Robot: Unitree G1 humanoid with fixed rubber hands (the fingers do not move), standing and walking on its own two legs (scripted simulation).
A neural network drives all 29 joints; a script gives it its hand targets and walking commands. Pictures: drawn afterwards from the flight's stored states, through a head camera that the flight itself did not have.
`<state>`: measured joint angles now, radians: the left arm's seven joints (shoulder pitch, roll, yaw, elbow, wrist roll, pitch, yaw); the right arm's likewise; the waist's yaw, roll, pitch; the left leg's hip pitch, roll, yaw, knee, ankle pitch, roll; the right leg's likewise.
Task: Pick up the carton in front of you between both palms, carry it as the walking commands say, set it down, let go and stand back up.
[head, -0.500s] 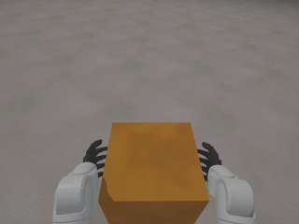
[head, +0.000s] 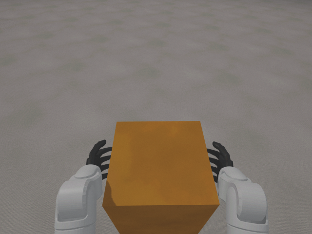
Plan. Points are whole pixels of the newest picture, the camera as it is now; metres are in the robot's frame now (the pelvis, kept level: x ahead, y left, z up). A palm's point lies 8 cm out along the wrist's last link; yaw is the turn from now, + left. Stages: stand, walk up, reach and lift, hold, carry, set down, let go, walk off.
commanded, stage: carry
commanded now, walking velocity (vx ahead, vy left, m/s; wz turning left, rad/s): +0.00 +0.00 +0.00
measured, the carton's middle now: (158, 181) +0.28 +0.00 +0.02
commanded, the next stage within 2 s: hold in 1.86 s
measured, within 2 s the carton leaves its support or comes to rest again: neither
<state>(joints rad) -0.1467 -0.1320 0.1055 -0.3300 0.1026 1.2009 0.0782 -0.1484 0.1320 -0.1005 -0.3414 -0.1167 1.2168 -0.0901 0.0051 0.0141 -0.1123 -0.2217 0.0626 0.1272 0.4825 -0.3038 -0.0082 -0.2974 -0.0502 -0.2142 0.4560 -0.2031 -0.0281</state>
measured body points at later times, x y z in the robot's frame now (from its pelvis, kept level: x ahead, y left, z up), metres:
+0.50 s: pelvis +0.02 +0.02 -0.01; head -0.01 +0.01 +0.44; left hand +0.29 +0.17 +0.08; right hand +0.29 -0.14 +0.07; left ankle -0.04 +0.11 -0.74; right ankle +0.02 -0.10 -0.74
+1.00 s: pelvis -0.01 +0.02 +0.00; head -0.05 +0.02 +0.45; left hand +0.25 +0.17 +0.05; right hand +0.25 -0.13 +0.05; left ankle -0.04 +0.11 -0.74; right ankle +0.02 -0.10 -0.74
